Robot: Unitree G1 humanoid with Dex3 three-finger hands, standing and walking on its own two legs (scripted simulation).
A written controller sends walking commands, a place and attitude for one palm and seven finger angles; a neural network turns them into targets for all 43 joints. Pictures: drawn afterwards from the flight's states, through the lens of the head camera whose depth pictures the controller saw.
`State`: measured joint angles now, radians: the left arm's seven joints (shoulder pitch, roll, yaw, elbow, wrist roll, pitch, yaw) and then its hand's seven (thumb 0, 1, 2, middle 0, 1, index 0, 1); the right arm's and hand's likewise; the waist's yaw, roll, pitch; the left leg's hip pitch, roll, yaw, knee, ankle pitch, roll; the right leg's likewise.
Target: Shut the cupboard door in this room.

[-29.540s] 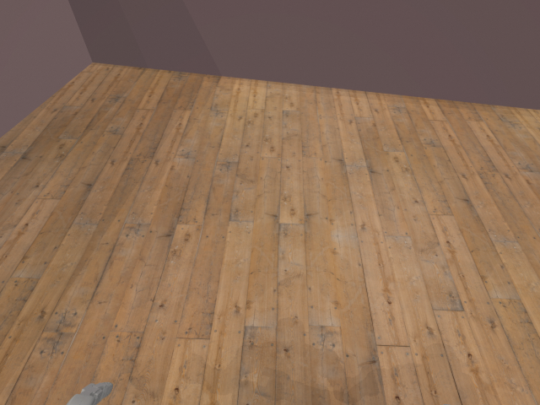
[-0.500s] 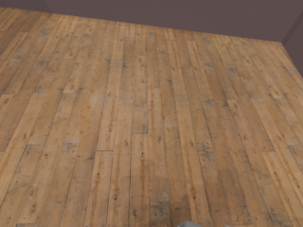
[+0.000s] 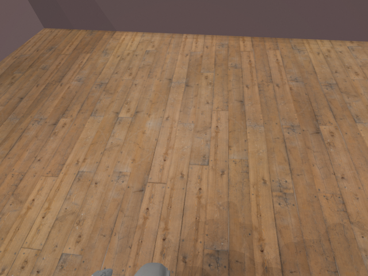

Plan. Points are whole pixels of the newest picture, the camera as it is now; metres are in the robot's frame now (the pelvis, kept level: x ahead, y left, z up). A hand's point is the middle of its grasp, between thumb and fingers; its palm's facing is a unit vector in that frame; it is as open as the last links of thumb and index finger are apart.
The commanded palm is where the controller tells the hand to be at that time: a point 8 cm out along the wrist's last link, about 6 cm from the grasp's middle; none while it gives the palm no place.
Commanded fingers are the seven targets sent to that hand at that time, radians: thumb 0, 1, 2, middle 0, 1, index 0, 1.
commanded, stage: turn or walk to find it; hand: left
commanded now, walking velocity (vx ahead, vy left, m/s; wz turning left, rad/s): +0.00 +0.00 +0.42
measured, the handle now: out of the picture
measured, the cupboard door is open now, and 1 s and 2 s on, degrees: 88 88 88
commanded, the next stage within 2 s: none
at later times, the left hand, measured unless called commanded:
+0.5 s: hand out of the picture -0.04 +0.27 -0.18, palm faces +0.27 -0.93 -0.24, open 7.4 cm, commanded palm none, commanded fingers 0.00 0.90 0.90 -0.20 -0.30 -0.20 -0.30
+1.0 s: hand out of the picture -0.01 +0.19 -0.14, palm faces +0.40 -0.87 -0.28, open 7.4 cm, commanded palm none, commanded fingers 0.00 0.90 0.90 -0.20 -0.30 -0.20 -0.30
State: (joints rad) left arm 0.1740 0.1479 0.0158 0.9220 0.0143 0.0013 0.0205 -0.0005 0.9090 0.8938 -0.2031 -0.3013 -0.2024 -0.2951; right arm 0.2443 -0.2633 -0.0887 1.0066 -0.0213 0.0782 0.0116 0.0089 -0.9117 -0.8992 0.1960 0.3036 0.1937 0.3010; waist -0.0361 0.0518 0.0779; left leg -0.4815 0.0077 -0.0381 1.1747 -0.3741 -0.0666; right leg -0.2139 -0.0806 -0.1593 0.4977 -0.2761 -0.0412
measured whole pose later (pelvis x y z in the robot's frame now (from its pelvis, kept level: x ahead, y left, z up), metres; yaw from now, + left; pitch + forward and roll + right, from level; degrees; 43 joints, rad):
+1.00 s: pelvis -0.01 -0.01 +0.00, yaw +25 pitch -1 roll +3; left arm 0.18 0.15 0.02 0.92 0.02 0.00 0.02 0.00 0.91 0.89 -0.20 -0.30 -0.20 -0.30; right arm 0.23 -0.26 -0.09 1.01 -0.02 0.08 0.01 0.01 -0.91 -0.90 0.20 0.30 0.19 0.30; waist -0.03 0.05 0.07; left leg -0.49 0.00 -0.04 1.18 -0.37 -0.06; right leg -0.21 -0.08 -0.16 0.49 -0.28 -0.03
